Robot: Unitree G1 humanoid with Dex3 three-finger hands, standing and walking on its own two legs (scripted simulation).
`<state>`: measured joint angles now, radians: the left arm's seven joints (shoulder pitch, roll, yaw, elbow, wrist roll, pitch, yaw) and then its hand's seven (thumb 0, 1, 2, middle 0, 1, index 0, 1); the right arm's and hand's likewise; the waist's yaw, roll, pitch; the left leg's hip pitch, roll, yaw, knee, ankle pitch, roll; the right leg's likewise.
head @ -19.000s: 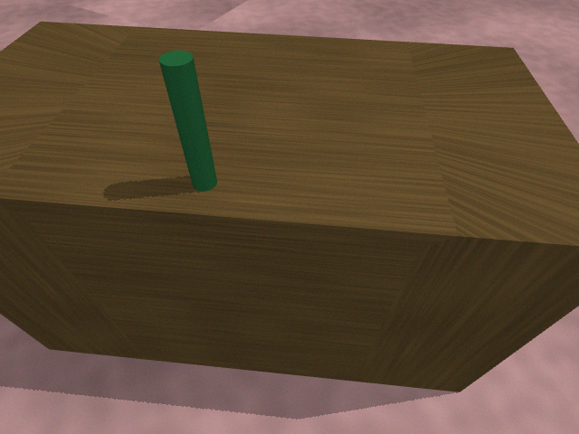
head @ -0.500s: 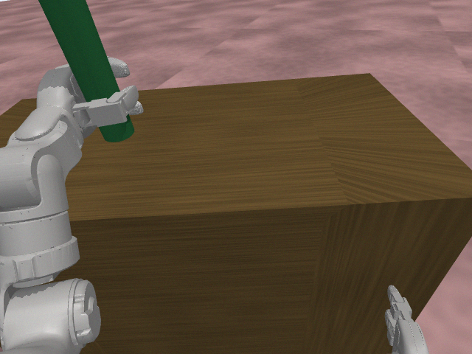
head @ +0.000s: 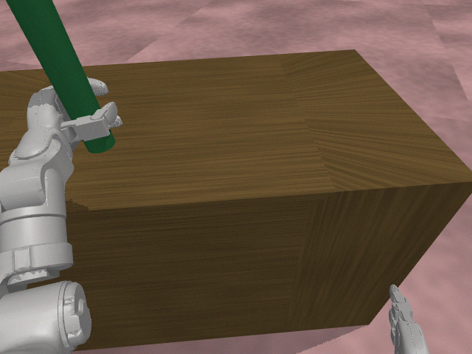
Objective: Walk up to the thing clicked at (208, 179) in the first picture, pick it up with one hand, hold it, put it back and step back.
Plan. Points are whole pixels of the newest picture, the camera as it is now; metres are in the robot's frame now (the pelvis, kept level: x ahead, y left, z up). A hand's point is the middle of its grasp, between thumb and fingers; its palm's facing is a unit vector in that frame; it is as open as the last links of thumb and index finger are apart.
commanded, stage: crouch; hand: left
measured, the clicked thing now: (68, 78) +0.40 +0.22 +0.31
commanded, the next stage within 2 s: lower in 0.86 s
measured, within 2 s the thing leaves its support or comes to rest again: rests again in 1.98 s
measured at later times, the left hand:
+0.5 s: hand (104, 122) +0.44 +0.21 +0.21, palm faces +0.21 -0.98 +0.03, open 5.7 cm
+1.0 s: hand (109, 125) +0.46 +0.21 +0.20, palm faces +0.21 -0.98 +0.02, open 5.7 cm
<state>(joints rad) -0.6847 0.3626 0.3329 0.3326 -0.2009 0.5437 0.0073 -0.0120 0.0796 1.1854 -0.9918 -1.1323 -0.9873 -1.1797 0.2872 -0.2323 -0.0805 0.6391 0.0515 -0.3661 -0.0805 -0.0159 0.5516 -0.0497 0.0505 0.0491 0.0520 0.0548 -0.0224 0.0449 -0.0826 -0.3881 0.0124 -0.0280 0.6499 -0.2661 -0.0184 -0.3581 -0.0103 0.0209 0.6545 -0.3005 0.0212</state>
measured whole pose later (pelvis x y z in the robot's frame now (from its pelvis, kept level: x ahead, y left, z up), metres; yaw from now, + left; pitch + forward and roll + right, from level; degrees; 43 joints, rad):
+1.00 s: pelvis +0.02 +0.00 +0.01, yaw +0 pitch +3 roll +0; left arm -0.70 0.38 0.33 0.67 -0.15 0.17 -0.04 -0.01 0.07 1.20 -1.00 -1.13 -0.99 -1.17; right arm 0.28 -0.23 -0.06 0.59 0.03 -0.29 -0.05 -0.02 0.54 -0.05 0.05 0.05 0.05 0.05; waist -0.04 0.03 -0.08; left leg -0.38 0.02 -0.02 0.61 -0.27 -0.01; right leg -0.35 -0.01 0.02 0.59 -0.30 0.02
